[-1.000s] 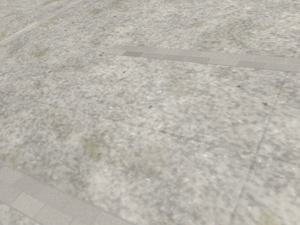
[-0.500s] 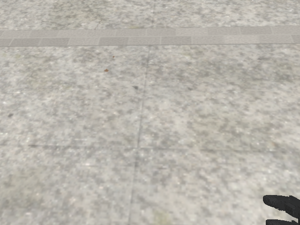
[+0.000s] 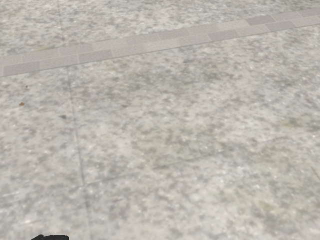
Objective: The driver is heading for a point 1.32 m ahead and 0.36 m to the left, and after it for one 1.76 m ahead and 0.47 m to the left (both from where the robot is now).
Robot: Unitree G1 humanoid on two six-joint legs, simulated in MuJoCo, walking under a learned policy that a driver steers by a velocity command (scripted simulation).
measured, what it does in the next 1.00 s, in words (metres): steps on the spot, turning left: right foot, then left foot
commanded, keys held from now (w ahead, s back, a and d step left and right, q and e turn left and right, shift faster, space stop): q+shift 0.58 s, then shift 0.02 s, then e+shift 0.40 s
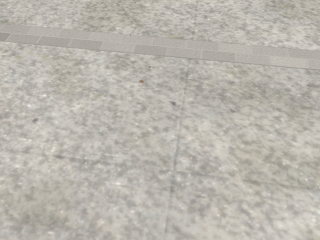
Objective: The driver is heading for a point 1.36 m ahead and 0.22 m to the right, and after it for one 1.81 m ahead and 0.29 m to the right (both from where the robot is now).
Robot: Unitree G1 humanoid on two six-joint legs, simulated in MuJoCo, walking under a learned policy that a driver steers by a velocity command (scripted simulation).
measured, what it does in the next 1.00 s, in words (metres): steps on the spot: right foot, then left foot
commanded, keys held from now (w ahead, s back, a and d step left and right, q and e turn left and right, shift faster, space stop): e+shift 0.40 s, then shift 0.04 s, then q+shift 0.44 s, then w+q+shift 0.12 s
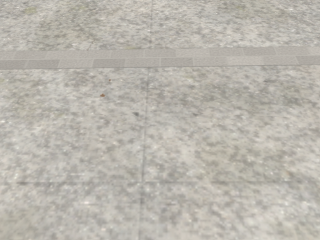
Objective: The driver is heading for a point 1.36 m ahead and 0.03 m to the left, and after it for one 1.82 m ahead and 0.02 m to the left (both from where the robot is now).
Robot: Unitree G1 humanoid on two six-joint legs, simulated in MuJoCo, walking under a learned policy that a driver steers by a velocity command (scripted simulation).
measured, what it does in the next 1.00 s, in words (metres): walks ahead: left foot, then right foot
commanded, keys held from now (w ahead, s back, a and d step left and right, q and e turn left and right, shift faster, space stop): w+q+shift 0.24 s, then w+shift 0.04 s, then w+e+shift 0.72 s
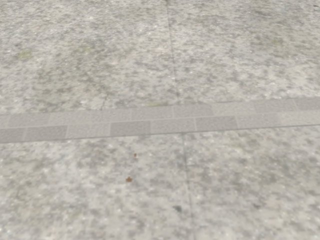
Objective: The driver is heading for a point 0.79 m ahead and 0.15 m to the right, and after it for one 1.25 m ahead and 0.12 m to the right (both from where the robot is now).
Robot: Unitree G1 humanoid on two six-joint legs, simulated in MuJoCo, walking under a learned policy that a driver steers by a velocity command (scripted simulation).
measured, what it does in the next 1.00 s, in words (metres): walks ahead, turning right: left foot, then right foot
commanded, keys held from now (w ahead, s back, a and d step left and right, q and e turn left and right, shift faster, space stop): w+e+shift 0.44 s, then w+shift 0.30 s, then q+shift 0.26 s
